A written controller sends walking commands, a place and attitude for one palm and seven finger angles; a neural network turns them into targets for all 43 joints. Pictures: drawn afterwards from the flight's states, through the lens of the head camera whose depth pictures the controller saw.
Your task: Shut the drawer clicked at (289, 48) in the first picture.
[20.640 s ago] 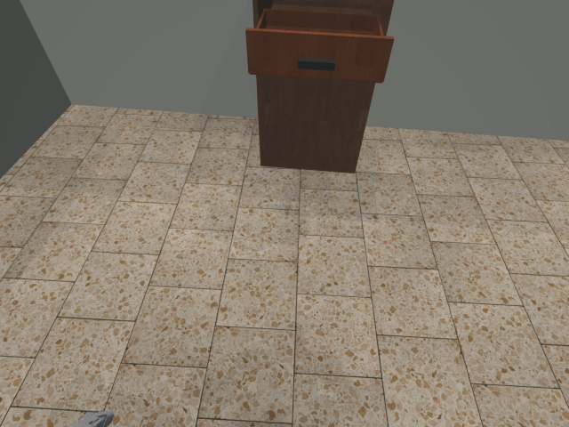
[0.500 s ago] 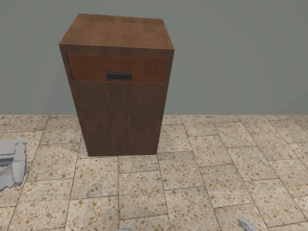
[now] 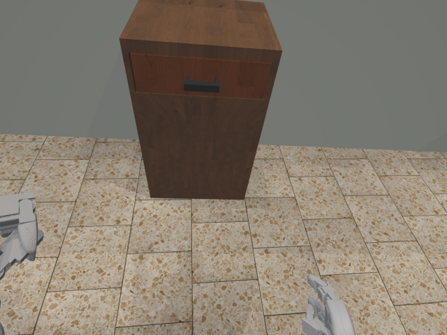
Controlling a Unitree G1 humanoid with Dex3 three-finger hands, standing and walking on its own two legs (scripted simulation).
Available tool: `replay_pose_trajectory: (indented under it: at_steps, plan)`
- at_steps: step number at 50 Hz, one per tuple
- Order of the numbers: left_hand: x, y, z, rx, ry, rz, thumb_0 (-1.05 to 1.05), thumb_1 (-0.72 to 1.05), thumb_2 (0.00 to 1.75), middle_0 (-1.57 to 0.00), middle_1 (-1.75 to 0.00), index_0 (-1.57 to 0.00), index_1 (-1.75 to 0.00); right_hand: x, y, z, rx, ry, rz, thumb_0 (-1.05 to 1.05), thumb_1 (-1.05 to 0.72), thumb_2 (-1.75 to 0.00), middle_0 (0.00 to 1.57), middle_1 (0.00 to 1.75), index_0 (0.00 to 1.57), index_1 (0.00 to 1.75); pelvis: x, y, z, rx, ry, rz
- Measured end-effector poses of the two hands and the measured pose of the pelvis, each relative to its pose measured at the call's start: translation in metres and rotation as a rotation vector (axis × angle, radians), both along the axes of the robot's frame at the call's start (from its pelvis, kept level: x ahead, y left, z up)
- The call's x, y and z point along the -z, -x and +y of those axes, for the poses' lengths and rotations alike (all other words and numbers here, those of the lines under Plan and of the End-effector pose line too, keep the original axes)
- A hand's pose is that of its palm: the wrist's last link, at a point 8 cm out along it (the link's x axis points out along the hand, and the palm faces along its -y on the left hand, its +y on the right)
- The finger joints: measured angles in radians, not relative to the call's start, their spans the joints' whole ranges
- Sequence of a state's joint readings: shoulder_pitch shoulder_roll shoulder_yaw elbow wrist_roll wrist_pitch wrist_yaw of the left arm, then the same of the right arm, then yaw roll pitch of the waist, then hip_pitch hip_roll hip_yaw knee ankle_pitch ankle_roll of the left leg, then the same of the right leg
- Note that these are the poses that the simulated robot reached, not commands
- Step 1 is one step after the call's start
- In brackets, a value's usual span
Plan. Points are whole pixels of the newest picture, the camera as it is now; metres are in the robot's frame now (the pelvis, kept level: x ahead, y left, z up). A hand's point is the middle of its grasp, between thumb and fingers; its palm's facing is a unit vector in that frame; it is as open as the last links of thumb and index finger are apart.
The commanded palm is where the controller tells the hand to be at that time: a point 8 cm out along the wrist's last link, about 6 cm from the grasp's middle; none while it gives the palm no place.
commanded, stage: stop stepping back and stand still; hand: left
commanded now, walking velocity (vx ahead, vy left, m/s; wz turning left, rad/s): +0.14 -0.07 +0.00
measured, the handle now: (201, 83) +0.88 +0.12 -0.03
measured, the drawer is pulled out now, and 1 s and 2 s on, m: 0.00 0.00 0.00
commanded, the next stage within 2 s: let the arm hang, fingers relaxed in 0.12 s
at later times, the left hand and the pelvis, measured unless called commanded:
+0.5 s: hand out of the picture +0.10 +0.19 -0.17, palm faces +0.08 -0.97 -0.23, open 3.1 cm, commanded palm none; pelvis +0.02 +0.00 -0.01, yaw +2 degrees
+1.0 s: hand out of the picture -0.02 +0.15 -0.17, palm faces +0.07 -0.98 -0.16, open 6.9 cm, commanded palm none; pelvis +0.01 +0.00 +0.00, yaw +1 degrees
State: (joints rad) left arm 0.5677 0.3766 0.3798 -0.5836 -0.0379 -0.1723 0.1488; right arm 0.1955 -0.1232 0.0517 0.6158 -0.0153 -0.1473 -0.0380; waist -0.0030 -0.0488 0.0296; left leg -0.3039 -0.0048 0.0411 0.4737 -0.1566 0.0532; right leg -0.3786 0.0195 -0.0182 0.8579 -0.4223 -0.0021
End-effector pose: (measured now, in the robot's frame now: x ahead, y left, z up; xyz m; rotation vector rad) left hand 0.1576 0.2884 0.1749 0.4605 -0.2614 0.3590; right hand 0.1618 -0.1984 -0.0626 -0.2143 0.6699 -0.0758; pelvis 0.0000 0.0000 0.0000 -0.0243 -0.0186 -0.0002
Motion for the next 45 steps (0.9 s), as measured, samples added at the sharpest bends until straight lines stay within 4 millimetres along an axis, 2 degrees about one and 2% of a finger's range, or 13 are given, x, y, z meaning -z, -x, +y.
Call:
replay_pose_trajectory:
  at_steps: [4, 7, 11, 12, 14, 17, 20, 23, 27, 31, 34, 39, 45]
  plan:
    - [-0.011, 0.006, -0.016, 0.059, -0.038, 0.041, 0.01, 0.89, 0.90, -1.40, -1.60, -1.41, -1.60, -0.004, 0.003, 0.003, -0.010, -0.013, 0.009, 0.01, -0.90, -0.90, 0.21, 0.30, 0.21, 0.30, -0.007, -0.003, -0.002, 0.002, 0.017, 0.014]
    - [-0.013, 0.009, -0.018, 0.041, -0.092, 0.060, 0.01, 0.89, 0.90, -1.40, -1.60, -1.41, -1.60, 0.005, 0.001, -0.006, -0.003, -0.006, 0.037, 0.01, -0.89, -0.90, 0.21, 0.30, 0.21, 0.30, -0.002, -0.006, -0.007, -0.011, -0.002, 0.030]
    - [-0.006, 0.003, -0.012, -0.007, -0.084, 0.064, 0.01, 0.89, 0.90, -1.40, -1.60, -1.41, -1.60, 0.024, 0.001, -0.026, 0.027, 0.020, 0.100, 0.01, -0.90, -0.90, 0.21, 0.30, 0.21, 0.30, 0.006, -0.008, -0.007, -0.002, 0.012, 0.022]
    - [0.004, -0.002, -0.008, -0.014, -0.084, 0.084, 0.01, 0.89, 0.90, -1.40, -1.60, -1.41, -1.60, 0.029, 0.002, -0.032, 0.024, 0.016, 0.113, 0.01, -0.90, -0.90, 0.21, 0.30, 0.21, 0.30, 0.007, -0.011, -0.006, -0.012, 0.013, 0.027]
    - [0.052, -0.017, 0.004, -0.046, -0.011, 0.232, 0.00, 0.89, 0.90, -1.40, -1.59, -1.41, -1.60, 0.044, 0.005, -0.042, 0.018, 0.015, 0.167, 0.01, -0.90, -0.90, 0.20, 0.30, 0.20, 0.30, 0.012, -0.015, -0.002, -0.036, 0.008, 0.035]
    - [0.159, -0.026, 0.012, -0.115, 0.195, 0.587, 0.00, 0.90, 0.90, -1.36, -1.56, -1.37, -1.56, 0.064, 0.015, -0.054, 0.034, 0.039, 0.255, 0.01, -0.90, -0.90, 0.20, 0.30, 0.20, 0.30, 0.022, -0.018, 0.004, -0.055, -0.004, 0.033]
    - [0.255, 0.001, -0.013, -0.131, 0.369, 0.970, 0.00, 0.91, 0.90, -1.29, -1.49, -1.30, -1.50, 0.070, 0.033, -0.057, 0.057, 0.061, 0.327, 0.01, -0.90, -0.90, 0.20, 0.30, 0.20, 0.30, 0.024, -0.019, 0.004, -0.048, -0.022, 0.024]
    - [0.310, 0.048, -0.057, -0.096, 0.492, 1.274, 0.01, 0.91, 0.90, -1.19, -1.40, -1.20, -1.40, 0.070, 0.057, -0.055, 0.079, 0.068, 0.412, 0.01, -0.90, -0.90, 0.20, 0.30, 0.20, 0.30, 0.019, -0.018, 0.001, -0.038, -0.025, 0.016]
    - [0.321, 0.098, -0.052, -0.196, 0.516, 1.409, 0.01, 0.90, 0.90, -1.06, -1.35, -1.06, -1.25, 0.069, 0.092, -0.048, 0.093, 0.054, 0.570, 0.01, -0.90, -0.90, 0.20, 0.30, 0.20, 0.30, 0.007, -0.018, -0.007, -0.044, -0.016, 0.021]
    - [0.320, 0.143, -0.050, -0.248, 0.531, 1.550, 0.01, 0.91, 0.90, -0.91, -1.17, -0.92, -1.09, 0.074, 0.120, -0.037, 0.111, 0.022, 0.678, 0.01, -0.90, -0.90, 0.20, 0.30, 0.20, 0.30, 0.001, -0.019, -0.007, -0.042, -0.013, 0.019]
    - [0.315, 0.168, -0.052, -0.280, 0.539, 1.626, 0.01, 0.91, 0.90, -0.80, -1.02, -0.80, -0.97, 0.078, 0.135, -0.028, 0.121, -0.007, 0.729, 0.01, -0.90, -0.90, 0.20, 0.30, 0.20, 0.30, -0.001, -0.019, -0.005, -0.038, -0.014, 0.013]
    - [0.311, 0.191, -0.062, -0.300, 0.556, 1.688, 0.00, 0.91, 0.90, -0.60, -0.77, -0.61, -0.75, 0.084, 0.152, -0.015, 0.130, -0.048, 0.774, 0.01, -0.90, -0.90, 0.20, 0.30, 0.20, 0.30, -0.003, -0.017, -0.002, -0.031, -0.018, 0.001]
    - [0.313, 0.192, -0.078, -0.275, 0.584, 1.688, 0.00, 0.91, 0.90, -0.38, -0.51, -0.39, -0.51, 0.087, 0.163, -0.004, 0.140, -0.079, 0.788, 0.01, -0.91, -0.90, 0.20, 0.30, 0.20, 0.30, -0.004, -0.015, 0.000, -0.025, -0.022, -0.009]
